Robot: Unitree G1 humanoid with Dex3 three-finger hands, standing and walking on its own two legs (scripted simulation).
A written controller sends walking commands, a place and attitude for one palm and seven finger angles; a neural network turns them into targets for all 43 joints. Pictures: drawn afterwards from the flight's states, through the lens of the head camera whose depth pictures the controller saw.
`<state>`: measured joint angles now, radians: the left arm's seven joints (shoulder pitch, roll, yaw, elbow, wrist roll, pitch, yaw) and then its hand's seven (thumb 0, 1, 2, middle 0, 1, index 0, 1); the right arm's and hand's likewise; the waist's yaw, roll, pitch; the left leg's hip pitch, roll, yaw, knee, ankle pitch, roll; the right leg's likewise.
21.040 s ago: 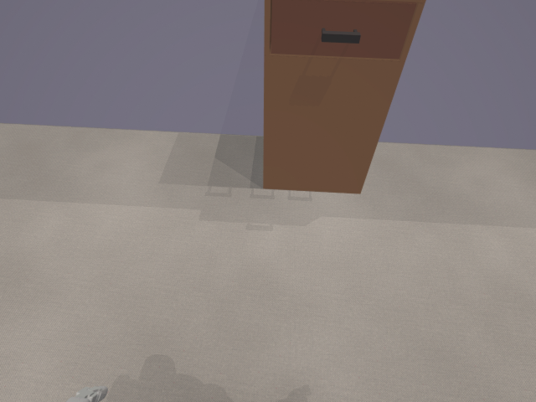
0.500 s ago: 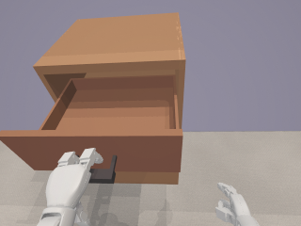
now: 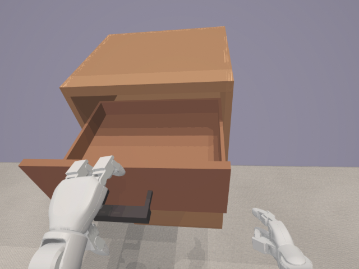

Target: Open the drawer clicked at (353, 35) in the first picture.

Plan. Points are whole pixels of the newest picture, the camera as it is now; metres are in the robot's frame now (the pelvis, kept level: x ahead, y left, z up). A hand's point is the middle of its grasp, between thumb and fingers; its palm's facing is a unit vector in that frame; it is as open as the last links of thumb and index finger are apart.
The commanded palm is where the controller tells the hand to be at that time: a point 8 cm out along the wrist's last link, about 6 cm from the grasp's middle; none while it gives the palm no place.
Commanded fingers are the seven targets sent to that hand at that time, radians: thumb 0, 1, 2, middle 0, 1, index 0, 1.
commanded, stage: lift the hand off the handle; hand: left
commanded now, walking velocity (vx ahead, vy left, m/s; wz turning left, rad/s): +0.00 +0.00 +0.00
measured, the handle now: (124, 203) +0.24 +0.18 +0.04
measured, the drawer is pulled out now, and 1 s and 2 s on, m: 0.27 0.27 0.27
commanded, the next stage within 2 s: draw the hand back to the body in 0.54 s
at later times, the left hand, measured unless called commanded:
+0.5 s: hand (89, 180) +0.20 +0.18 +0.19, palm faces +0.26 -0.20 -0.95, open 13.9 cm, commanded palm +0.14 +0.18 +0.24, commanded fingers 0.00 -0.50 0.30 -0.30 -1.20 -0.30 -1.20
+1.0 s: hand (72, 192) +0.18 +0.21 +0.18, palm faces +0.21 -0.15 -0.97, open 13.9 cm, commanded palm +0.13 +0.21 +0.24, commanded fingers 0.00 -0.50 0.30 -0.30 -1.20 -0.30 -1.20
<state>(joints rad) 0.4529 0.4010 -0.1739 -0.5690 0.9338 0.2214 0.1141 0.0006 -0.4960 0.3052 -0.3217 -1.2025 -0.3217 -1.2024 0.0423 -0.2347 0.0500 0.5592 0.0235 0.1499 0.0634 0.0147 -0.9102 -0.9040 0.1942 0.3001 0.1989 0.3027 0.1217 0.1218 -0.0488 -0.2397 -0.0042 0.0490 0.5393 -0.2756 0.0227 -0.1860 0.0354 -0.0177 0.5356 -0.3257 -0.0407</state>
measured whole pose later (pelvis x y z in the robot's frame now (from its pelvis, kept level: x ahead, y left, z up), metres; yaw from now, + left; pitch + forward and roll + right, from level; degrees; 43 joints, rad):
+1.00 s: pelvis -0.02 +0.00 +0.00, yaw +1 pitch -4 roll +0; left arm 0.31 0.51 -0.02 -0.63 0.79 0.28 -0.05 0.00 -0.50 0.30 -0.32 -1.20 -0.32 -1.20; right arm 0.03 -0.27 0.06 0.59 0.05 0.15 0.05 0.02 -0.91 -0.90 0.19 0.30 0.20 0.30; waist 0.11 0.15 -0.01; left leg -0.18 -0.01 0.03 0.47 -0.21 0.02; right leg -0.13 0.04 -0.03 0.47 -0.27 -0.04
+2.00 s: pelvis +0.01 +0.01 +0.01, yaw +2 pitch -3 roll -1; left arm 0.48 0.36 0.37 -0.59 -0.10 -0.11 0.11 0.01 0.52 0.74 -0.24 -0.54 -0.24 -0.54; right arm 0.14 -0.22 0.02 0.62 0.02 -0.06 -0.05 0.02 -0.91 -0.90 0.20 0.30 0.20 0.30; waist 0.06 0.06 0.01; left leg -0.15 -0.02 0.02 0.45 -0.25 0.03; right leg -0.06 0.03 -0.04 0.38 -0.27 -0.03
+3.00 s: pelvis -0.06 +0.02 +0.00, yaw +2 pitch +2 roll -1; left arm 0.57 0.45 0.49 -0.70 -0.06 -0.22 0.15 0.02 0.88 0.90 -0.22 -0.30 -0.22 -0.30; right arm 0.21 -0.21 0.00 0.55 0.03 -0.06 -0.05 0.02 -0.91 -0.90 0.20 0.30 0.20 0.30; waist 0.00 0.01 0.01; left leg -0.42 -0.02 0.03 0.56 -0.18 0.06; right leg -0.35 0.02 -0.04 0.55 -0.24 -0.01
